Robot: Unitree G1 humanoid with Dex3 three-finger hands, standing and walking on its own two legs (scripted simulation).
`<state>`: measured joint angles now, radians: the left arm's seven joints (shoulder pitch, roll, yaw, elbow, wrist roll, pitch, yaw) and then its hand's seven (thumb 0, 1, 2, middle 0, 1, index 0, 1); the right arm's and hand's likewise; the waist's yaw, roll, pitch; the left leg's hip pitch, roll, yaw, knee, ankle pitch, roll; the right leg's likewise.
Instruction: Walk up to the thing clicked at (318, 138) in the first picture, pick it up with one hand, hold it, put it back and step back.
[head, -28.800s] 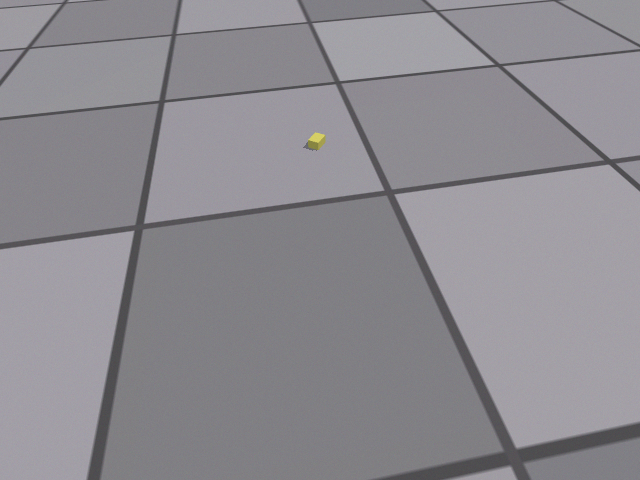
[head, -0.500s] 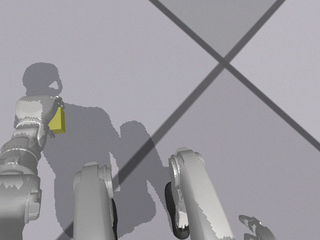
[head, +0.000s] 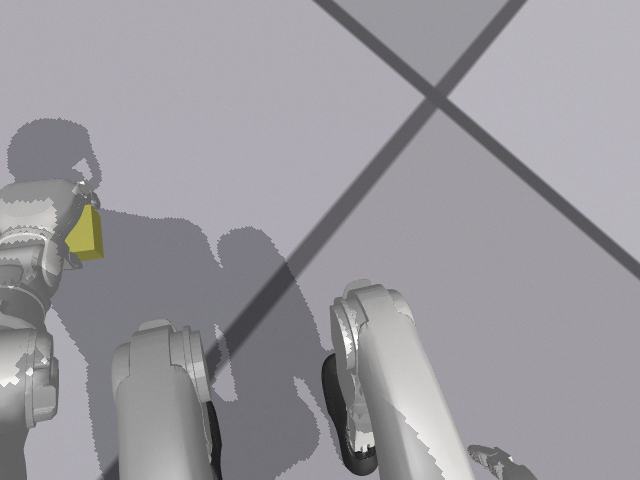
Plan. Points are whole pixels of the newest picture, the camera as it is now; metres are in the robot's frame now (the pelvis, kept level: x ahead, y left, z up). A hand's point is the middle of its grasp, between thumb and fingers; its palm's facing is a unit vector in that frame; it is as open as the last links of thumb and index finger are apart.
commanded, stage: lower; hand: left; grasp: from above
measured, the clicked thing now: (62, 235) +0.46 +0.28 -0.21
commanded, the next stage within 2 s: rest in 0.38 s
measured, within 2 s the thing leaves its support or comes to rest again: rests again in 1.40 s
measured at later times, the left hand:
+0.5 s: hand (76, 243) +0.46 +0.27 -0.23, palm faces -0.47 -0.05 -0.88, open 9.1 cm
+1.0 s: hand (88, 247) +0.46 +0.27 -0.27, palm faces -0.47 -0.08 -0.88, open 9.1 cm
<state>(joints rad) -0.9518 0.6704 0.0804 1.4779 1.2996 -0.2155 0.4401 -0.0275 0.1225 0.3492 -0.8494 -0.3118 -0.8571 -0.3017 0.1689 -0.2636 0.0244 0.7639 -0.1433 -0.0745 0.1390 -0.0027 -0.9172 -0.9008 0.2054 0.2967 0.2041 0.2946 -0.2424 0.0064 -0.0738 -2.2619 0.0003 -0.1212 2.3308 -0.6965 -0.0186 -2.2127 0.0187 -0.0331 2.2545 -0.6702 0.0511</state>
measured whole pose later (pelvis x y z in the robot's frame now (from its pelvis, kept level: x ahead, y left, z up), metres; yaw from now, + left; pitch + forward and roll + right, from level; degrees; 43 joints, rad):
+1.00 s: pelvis +0.00 +0.00 -0.05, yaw -5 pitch +31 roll -11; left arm -0.98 0.85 0.17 1.65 1.36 -0.26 0.58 -0.03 0.12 0.35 -0.85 -0.31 -0.86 -0.30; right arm 0.13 -0.31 0.14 0.75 -0.24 -0.14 0.22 0.00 -0.90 -0.89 0.21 0.30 0.20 0.30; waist -0.33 -0.07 0.07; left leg -2.36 -0.01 -0.21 2.54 -0.73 -0.03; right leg -2.29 0.04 -0.10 2.40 -0.67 0.07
